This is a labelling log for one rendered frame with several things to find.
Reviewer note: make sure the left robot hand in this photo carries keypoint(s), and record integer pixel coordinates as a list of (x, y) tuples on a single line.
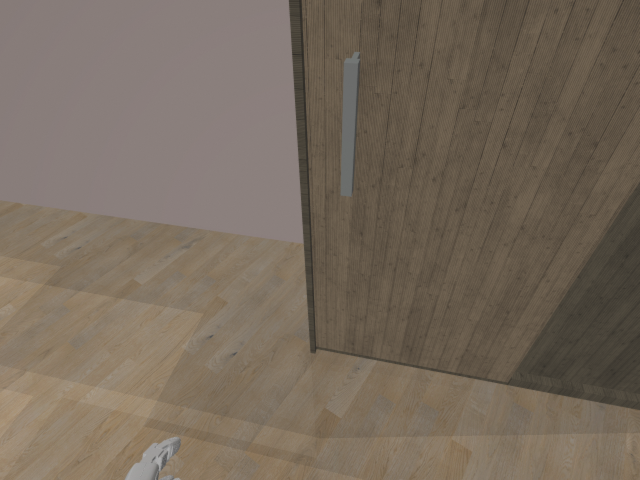
[(154, 460)]

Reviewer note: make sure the handle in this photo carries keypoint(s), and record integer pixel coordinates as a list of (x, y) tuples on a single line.
[(349, 122)]

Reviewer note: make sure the wardrobe door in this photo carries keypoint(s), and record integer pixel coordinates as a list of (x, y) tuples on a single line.
[(593, 337), (496, 143)]

